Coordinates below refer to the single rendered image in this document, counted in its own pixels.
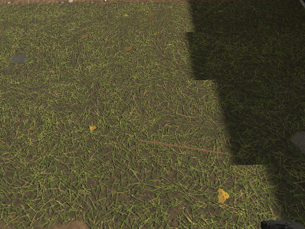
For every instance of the robot right hand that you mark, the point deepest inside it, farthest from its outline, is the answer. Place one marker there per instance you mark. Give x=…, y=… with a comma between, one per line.
x=280, y=224

